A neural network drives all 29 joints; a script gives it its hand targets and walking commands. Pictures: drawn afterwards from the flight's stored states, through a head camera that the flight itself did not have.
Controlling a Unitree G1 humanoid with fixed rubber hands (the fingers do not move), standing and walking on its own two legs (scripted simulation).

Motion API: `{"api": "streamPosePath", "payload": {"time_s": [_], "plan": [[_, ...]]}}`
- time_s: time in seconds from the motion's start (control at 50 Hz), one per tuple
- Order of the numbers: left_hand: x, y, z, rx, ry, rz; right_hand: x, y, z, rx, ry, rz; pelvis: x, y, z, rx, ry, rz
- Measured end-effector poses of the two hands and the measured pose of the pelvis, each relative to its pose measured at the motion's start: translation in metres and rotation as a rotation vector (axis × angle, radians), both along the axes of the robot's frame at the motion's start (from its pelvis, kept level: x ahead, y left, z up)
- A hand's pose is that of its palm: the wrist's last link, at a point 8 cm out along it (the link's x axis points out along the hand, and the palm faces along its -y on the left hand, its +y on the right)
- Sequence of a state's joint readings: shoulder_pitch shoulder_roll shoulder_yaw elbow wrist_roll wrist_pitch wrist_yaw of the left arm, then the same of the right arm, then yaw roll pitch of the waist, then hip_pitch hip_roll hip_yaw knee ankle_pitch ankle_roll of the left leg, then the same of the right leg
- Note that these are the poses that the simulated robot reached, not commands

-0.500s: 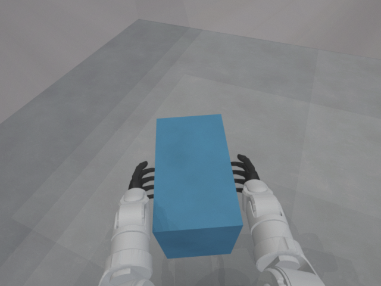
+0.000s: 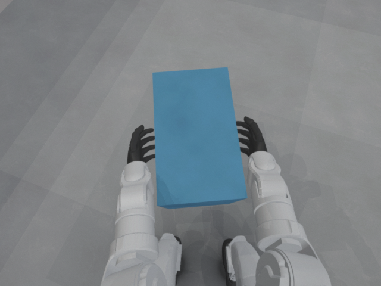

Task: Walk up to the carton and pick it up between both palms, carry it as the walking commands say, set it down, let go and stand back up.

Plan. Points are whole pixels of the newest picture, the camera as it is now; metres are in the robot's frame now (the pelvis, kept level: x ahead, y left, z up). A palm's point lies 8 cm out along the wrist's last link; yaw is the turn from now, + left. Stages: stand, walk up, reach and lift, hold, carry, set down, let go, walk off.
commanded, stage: set down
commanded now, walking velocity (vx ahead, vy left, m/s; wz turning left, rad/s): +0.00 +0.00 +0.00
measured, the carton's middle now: (195, 146) +0.43 +0.03 -0.12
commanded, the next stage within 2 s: none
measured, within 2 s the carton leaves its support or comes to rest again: neither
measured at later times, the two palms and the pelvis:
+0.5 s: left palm (145, 161) +0.39 +0.16 -0.13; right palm (245, 151) +0.42 -0.09 -0.13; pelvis +0.00 -0.01 -0.07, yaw +0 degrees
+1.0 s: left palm (149, 162) +0.41 +0.17 -0.22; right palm (236, 153) +0.45 -0.09 -0.22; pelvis -0.01 -0.02 -0.15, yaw +0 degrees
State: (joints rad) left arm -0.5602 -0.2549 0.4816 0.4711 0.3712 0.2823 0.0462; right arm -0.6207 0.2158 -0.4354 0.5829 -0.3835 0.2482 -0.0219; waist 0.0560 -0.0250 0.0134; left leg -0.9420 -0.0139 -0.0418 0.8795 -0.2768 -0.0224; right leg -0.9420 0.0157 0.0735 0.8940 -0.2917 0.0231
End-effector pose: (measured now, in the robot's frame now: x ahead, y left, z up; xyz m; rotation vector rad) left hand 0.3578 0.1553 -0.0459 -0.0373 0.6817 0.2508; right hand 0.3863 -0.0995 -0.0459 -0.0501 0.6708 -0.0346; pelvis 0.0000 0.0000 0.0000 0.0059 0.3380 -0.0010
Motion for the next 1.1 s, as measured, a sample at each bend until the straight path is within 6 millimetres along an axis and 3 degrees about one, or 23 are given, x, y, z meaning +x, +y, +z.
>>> {"api": "streamPosePath", "payload": {"time_s": [0.58, 1.1], "plan": [[0.032, 0.005, -0.097, -0.016, -0.014, 0.042, 0.038, 0.006, -0.099, 0.035, -0.006, 0.008, 0.002, -0.016, -0.085, 0.007, 0.258, -0.007], [0.056, 0.014, -0.188, -0.015, -0.007, 0.043, 0.065, 0.014, -0.189, 0.028, -0.001, 0.019, -0.018, -0.015, -0.163, 0.011, 0.356, -0.009]]}}
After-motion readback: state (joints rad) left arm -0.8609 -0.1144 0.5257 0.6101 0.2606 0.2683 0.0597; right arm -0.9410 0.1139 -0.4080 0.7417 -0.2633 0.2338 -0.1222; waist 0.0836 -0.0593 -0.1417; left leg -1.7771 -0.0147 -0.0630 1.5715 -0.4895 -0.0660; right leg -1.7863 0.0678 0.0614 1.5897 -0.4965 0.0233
